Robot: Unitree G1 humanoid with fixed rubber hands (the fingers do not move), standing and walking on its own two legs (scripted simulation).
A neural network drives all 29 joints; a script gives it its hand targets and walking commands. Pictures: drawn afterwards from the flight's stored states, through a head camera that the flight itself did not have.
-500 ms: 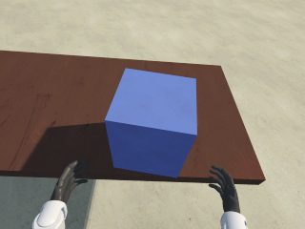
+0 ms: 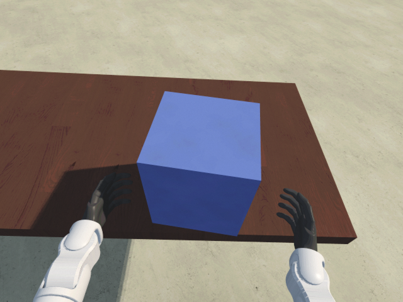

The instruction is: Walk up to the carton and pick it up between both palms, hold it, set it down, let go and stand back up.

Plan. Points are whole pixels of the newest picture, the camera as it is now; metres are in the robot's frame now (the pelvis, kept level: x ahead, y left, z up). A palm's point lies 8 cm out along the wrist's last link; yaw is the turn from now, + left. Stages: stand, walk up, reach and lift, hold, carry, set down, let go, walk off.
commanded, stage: reach and lift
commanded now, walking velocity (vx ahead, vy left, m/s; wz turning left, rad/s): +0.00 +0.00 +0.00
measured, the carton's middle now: (202, 167) +0.41 +0.01 +0.01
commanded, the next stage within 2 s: none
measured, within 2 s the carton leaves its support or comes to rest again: neither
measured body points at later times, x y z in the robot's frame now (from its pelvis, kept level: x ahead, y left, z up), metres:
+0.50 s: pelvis -0.01 +0.00 +0.00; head +0.02 +0.02 +0.45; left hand +0.36 +0.22 +0.10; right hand +0.32 -0.17 +0.08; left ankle -0.01 +0.10 -0.73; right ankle +0.03 -0.12 -0.73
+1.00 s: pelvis +0.00 +0.00 +0.00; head +0.03 +0.02 +0.45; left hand +0.44 +0.19 +0.14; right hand +0.38 -0.17 +0.11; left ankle -0.01 +0.10 -0.73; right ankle +0.03 -0.12 -0.73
